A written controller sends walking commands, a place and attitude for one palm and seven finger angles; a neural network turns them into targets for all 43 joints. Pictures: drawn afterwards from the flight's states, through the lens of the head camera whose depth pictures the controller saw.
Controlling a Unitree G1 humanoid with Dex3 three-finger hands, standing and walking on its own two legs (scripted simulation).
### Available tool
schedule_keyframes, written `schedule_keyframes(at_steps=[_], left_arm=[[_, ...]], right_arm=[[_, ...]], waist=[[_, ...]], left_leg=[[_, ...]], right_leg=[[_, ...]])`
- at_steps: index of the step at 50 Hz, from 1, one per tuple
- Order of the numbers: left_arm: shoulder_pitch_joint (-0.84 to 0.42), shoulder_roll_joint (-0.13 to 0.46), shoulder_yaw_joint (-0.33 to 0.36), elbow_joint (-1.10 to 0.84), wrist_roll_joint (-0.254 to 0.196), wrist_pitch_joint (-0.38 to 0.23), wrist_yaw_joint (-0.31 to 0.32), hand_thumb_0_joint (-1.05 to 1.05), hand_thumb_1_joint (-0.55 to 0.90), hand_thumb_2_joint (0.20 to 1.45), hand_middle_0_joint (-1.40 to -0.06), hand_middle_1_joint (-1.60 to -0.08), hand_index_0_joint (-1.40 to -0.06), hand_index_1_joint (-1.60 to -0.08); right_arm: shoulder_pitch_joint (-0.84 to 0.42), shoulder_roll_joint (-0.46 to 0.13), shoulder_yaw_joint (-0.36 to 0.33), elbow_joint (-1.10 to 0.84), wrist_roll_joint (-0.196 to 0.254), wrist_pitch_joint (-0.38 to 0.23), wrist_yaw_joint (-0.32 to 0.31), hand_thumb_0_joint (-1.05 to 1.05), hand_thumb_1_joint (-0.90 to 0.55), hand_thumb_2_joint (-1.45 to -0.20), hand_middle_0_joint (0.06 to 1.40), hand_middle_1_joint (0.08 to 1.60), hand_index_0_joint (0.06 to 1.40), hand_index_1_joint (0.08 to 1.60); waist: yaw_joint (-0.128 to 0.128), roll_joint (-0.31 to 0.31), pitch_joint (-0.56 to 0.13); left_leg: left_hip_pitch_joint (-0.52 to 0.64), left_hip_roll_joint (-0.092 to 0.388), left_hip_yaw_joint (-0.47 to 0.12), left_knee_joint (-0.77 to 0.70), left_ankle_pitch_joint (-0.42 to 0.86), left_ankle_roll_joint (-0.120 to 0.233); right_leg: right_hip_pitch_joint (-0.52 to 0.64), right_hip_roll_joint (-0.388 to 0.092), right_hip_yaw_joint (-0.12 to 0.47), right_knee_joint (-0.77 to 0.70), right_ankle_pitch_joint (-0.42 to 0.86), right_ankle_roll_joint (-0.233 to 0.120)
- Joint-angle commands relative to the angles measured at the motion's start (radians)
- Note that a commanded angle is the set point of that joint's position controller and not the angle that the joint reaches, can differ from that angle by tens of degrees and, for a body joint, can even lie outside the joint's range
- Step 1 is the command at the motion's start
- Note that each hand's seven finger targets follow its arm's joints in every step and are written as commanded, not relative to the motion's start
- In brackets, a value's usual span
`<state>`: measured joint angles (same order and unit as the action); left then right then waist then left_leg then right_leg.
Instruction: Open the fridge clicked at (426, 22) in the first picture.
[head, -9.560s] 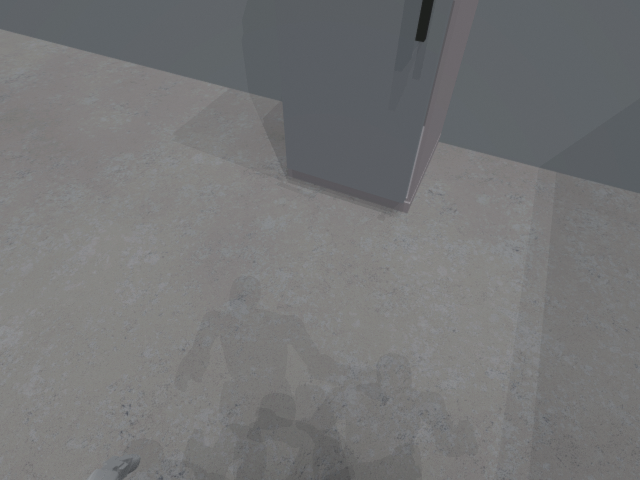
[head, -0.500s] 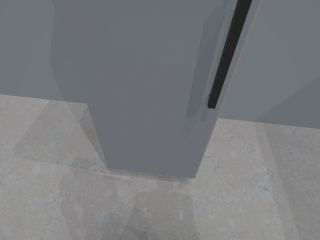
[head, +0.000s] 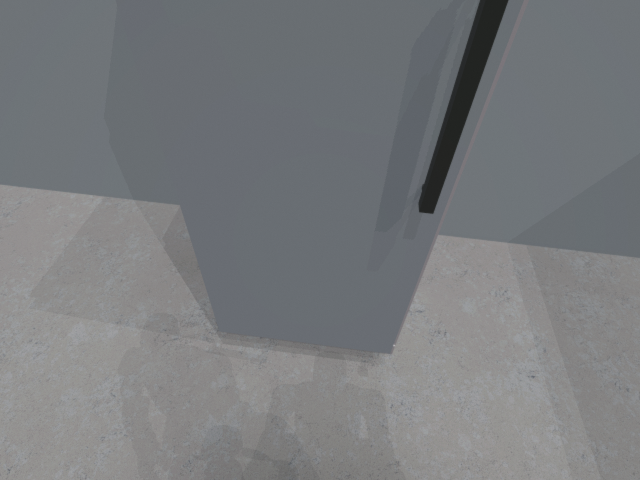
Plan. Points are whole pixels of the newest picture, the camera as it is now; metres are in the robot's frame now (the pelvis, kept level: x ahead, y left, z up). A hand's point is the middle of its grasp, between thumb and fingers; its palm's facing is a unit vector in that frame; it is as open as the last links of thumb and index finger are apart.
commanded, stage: look again from close up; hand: right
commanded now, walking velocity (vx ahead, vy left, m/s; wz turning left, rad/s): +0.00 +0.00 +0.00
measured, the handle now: (455, 103) +0.60 -0.16 +0.19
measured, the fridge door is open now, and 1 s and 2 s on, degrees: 0 0 0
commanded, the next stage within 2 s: shuffle to correct the standing spot in 0.46 s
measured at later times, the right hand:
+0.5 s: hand out of the picture -0.02 -0.16 -0.18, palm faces +0.04 +0.99 -0.16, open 7.3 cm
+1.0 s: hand out of the picture +0.02 -0.16 -0.18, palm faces +0.13 +0.98 -0.18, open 7.3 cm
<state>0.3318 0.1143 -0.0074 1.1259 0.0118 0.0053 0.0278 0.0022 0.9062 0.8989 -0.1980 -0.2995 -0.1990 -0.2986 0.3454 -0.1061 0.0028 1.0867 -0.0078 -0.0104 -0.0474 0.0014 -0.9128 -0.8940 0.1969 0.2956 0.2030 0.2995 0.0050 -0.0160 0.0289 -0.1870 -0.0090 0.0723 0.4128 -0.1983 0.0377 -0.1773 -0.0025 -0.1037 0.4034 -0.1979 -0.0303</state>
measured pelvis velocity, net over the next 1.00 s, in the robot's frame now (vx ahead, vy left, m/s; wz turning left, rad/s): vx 0.08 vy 0.00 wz -0.05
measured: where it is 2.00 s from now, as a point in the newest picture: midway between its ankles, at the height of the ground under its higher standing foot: outside the picture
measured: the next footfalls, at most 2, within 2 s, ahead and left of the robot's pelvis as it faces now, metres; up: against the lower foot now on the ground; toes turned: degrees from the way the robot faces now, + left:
right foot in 1.18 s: +0.20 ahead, -0.13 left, +0.00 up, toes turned -11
left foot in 1.54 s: +0.26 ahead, +0.14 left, +0.00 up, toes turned +2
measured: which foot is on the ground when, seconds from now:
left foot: down 0.00-1.00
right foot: down 0.00-0.94, up 0.96-1.00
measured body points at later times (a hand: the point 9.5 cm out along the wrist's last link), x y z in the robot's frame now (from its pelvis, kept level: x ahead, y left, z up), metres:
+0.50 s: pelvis +0.00 -0.01 +0.00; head +0.01 -0.01 +0.45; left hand -0.03 +0.19 -0.16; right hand -0.02 -0.22 -0.16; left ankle +0.02 +0.09 -0.74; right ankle +0.02 -0.10 -0.74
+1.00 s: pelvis +0.08 +0.00 -0.01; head +0.10 +0.00 +0.44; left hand +0.05 +0.21 -0.17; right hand +0.02 -0.21 -0.17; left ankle +0.02 +0.09 -0.74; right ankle +0.02 -0.09 -0.73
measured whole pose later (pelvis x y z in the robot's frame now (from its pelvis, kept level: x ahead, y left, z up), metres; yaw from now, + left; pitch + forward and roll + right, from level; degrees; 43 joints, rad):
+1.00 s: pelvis +0.08 +0.00 -0.01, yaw -3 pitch +2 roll +1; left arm 0.37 0.13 0.01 1.11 0.02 0.00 0.03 0.00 0.91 0.90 -0.20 -0.30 -0.20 -0.30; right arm 0.42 -0.10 -0.03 1.09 -0.02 -0.04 -0.03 0.00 -0.91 -0.89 0.20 0.30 0.20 0.30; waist -0.01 -0.03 0.00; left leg -0.17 0.00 0.12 0.52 -0.38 0.04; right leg -0.27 -0.01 -0.08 0.70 -0.43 -0.04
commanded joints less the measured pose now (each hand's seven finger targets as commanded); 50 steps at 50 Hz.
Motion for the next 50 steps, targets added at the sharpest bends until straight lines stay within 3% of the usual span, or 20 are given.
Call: schedule_keyframes(at_steps=[1, 11, 28, 32, 35, 38, 41, 44, 45, 46, 47, 48, 50], left_arm=[[0.086, 0.074, 0.017, -0.016, 0.0, -0.013, 0.002, 0.0, 0.9, 0.9, -0.2, -0.3, -0.2, -0.3], [0.1, 0.074, 0.019, -0.015, 0.002, -0.013, 0.002, 0.0, 0.9, 0.9, -0.2, -0.3, -0.2, -0.3], [0.084, 0.087, 0.02, -0.022, -0.001, -0.022, 0.004, 0.0, 0.9, 0.9, -0.2, -0.3, -0.2, -0.3], [0.097, 0.098, 0.027, -0.017, 0.005, -0.014, 0.002, 0.0, 0.9, 0.9, -0.2, -0.3, -0.2, -0.3], [0.089, 0.116, 0.039, -0.029, 0.01, -0.009, 0.001, 0.0, 0.9, 0.9, -0.2, -0.3, -0.2, -0.3], [0.092, 0.13, 0.046, -0.041, 0.008, -0.014, 0.003, 0.0, 0.9, 0.9, -0.2, -0.3, -0.2, -0.3], [0.103, 0.126, 0.046, -0.043, 0.006, -0.022, 0.006, 0.0, 0.9, 0.9, -0.2, -0.3, -0.2, -0.3], [0.096, 0.105, 0.04, -0.05, 0.003, -0.033, 0.008, 0.0, 0.9, 0.9, -0.2, -0.3, -0.2, -0.3], [0.083, 0.088, 0.038, -0.057, 0.001, -0.036, 0.007, 0.0, 0.9, 0.9, -0.2, -0.3, -0.2, -0.3], [0.066, 0.066, 0.031, -0.068, 0.001, -0.037, 0.005, 0.0, 0.9, 0.9, -0.2, -0.3, -0.2, -0.3], [0.041, 0.052, 0.028, -0.084, 0.005, -0.037, 0.0, 0.0, 0.9, 0.9, -0.2, -0.3, -0.2, -0.3], [-0.024, 0.063, 0.033, -0.106, 0.01, -0.039, -0.003, 0.0, 0.9, 0.9, -0.2, -0.3, -0.2, -0.3], [-0.067, 0.063, 0.042, -0.124, 0.006, -0.043, -0.008, 0.0, 0.9, 0.9, -0.2, -0.3, -0.2, -0.3]], right_arm=[[0.084, -0.092, -0.016, -0.021, -0.004, -0.015, -0.004, 0.0, -0.9, -0.9, 0.2, 0.3, 0.2, 0.3], [0.082, -0.09, -0.017, -0.02, -0.005, -0.012, -0.002, 0.0, -0.9, -0.9, 0.2, 0.3, 0.2, 0.3], [0.079, -0.085, -0.013, -0.01, -0.008, -0.014, -0.002, 0.0, -0.9, -0.9, 0.2, 0.3, 0.2, 0.3], [0.087, -0.083, -0.018, -0.009, -0.015, -0.005, 0.004, 0.0, -0.9, -0.9, 0.2, 0.3, 0.2, 0.3], [0.086, -0.078, -0.027, -0.022, -0.023, 0.002, 0.013, 0.0, -0.9, -0.9, 0.2, 0.3, 0.2, 0.3], [0.092, -0.066, -0.031, -0.033, -0.026, -0.001, 0.021, 0.0, -0.9, -0.9, 0.2, 0.3, 0.2, 0.3], [0.11, -0.052, -0.03, -0.03, -0.023, -0.009, 0.026, 0.0, -0.9, -0.9, 0.2, 0.3, 0.2, 0.3], [0.15, -0.066, -0.036, -0.015, -0.02, -0.021, 0.025, 0.0, -0.9, -0.9, 0.2, 0.3, 0.2, 0.3], [0.177, -0.079, -0.04, -0.005, -0.02, -0.024, 0.022, 0.0, -0.9, -0.9, 0.2, 0.3, 0.2, 0.3], [0.218, -0.103, -0.047, 0.012, -0.018, -0.027, 0.017, 0.0, -0.9, -0.9, 0.2, 0.3, 0.2, 0.3], [0.268, -0.136, -0.057, 0.027, -0.017, -0.03, 0.011, 0.0, -0.9, -0.9, 0.2, 0.3, 0.2, 0.3], [0.305, -0.13, -0.059, 0.037, -0.018, -0.035, 0.008, 0.0, -0.9, -0.9, 0.2, 0.3, 0.2, 0.3], [0.307, -0.12, -0.061, 0.041, -0.026, -0.043, 0.001, 0.0, -0.9, -0.9, 0.2, 0.3, 0.2, 0.3]], waist=[[0.0, 0.023, 0.076], [0.001, 0.016, 0.091], [0.0, 0.023, 0.07], [0.001, 0.008, 0.073], [-0.003, -0.016, 0.123], [-0.004, -0.044, 0.134], [-0.006, -0.032, 0.123], [-0.018, 0.029, 0.1], [-0.031, 0.1, 0.109], [-0.042, 0.209, 0.097], [-0.054, 0.292, 0.081], [-0.077, 0.251, 0.093], [-0.073, 0.137, 0.076]], left_leg=[[-0.048, 0.124, -0.141, -0.118, -0.057, 0.003], [-0.067, 0.119, -0.136, -0.111, -0.088, 0.002], [-0.045, 0.116, -0.122, -0.081, 0.002, -0.005], [-0.057, 0.098, -0.089, -0.044, -0.202, -0.01], [-0.082, 0.075, -0.051, 0.012, -0.268, -0.018], [-0.096, 0.061, -0.024, 0.082, -0.215, -0.017], [-0.097, 0.068, -0.023, 0.078, -0.165, -0.013], [-0.025, 0.108, -0.081, 0.024, -0.133, 0.011], [0.039, 0.142, -0.14, -0.02, -0.126, 0.032], [0.128, 0.206, -0.226, -0.073, -0.083, 0.069], [0.215, 0.288, -0.311, -0.109, 0.045, 0.116], [0.246, 0.332, -0.341, -0.117, 0.206, 0.165], [0.307, 0.349, -0.302, -0.09, 0.414, 0.209]], right_leg=[[-0.045, -0.1, 0.12, -0.09, -0.031, 0.005], [-0.064, -0.101, 0.127, -0.101, -0.075, 0.003], [-0.044, -0.115, 0.138, -0.11, -0.023, -0.001], [-0.079, -0.123, 0.177, -0.147, -0.287, -0.019], [-0.153, -0.151, 0.242, -0.191, -0.443, -0.048], [-0.16, -0.183, 0.305, -0.208, -0.468, -0.08], [-0.122, -0.188, 0.303, -0.173, -0.395, -0.092], [-0.137, -0.142, 0.213, -0.051, -0.213, -0.07], [-0.196, -0.099, 0.15, 0.037, -0.156, -0.051], [-0.279, -0.041, 0.06, 0.163, -0.135, -0.027], [-0.372, -0.013, -0.002, 0.286, -0.199, -0.006], [-0.439, -0.033, 0.008, 0.42, -0.298, -0.002], [-0.512, -0.058, 0.041, 0.565, -0.327, 0.001]])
